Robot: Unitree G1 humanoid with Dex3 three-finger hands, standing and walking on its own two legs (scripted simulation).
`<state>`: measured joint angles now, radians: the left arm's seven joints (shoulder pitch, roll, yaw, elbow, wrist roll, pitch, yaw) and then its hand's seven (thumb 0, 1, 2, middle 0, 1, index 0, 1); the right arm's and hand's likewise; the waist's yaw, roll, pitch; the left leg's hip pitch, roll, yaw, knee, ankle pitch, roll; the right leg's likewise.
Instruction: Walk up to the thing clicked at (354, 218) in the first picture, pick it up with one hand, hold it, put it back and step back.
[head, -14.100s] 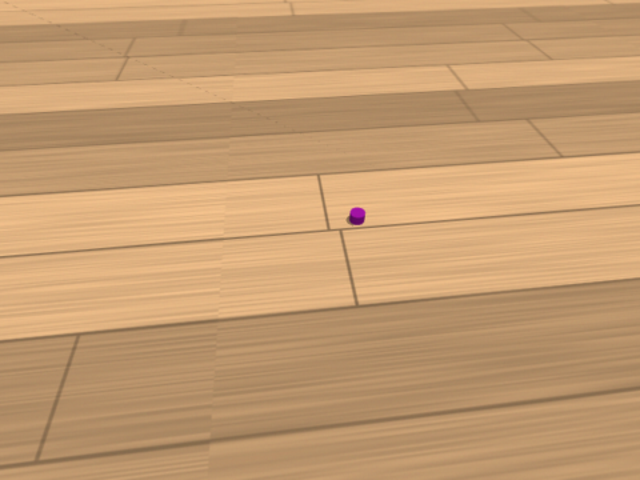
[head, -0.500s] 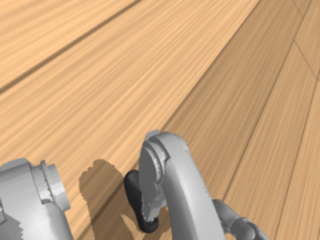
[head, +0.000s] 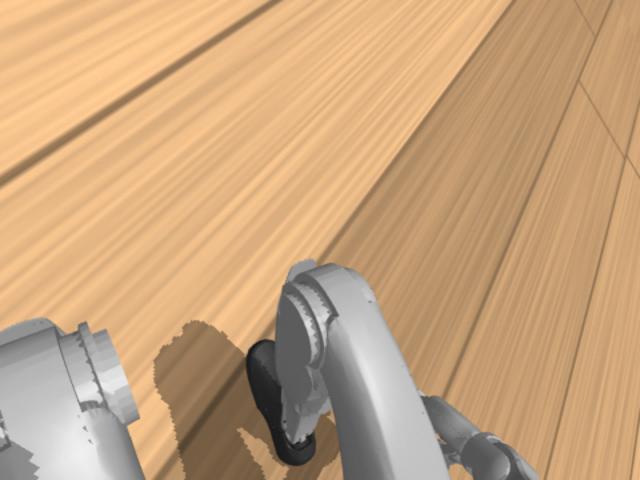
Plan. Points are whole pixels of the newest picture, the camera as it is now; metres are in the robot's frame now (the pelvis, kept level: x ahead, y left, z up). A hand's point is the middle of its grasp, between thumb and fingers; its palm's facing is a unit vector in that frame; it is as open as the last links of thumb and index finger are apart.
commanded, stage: close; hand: left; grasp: from above
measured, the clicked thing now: out of the picture +0.39 +0.44 -0.27
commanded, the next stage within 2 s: settle in 1.30 s
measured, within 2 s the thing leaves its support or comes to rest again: leaves its support in 1.68 s
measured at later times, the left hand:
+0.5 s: hand out of the picture +0.37 +0.42 -0.24, palm faces -0.43 -0.22 -0.88, open 11.0 cm
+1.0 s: hand out of the picture +0.38 +0.42 -0.24, palm faces -0.42 -0.22 -0.88, open 8.9 cm
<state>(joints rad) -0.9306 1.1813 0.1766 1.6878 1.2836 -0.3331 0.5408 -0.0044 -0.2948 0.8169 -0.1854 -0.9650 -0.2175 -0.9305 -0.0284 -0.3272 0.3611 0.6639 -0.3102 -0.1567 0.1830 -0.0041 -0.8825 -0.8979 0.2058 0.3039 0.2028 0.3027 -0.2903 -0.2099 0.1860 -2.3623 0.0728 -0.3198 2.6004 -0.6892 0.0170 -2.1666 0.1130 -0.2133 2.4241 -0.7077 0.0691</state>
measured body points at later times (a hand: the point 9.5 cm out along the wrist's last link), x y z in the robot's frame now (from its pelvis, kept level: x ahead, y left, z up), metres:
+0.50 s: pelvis +0.00 +0.00 +0.00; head +0.25 +0.17 +0.33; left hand +0.39 +0.42 -0.19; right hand +0.13 -0.24 -0.06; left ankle +0.07 +0.13 -0.26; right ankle +0.11 -0.12 -0.26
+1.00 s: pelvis +0.00 +0.00 +0.00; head +0.25 +0.17 +0.33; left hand +0.40 +0.42 -0.19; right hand +0.13 -0.25 -0.06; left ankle +0.07 +0.13 -0.26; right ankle +0.11 -0.12 -0.26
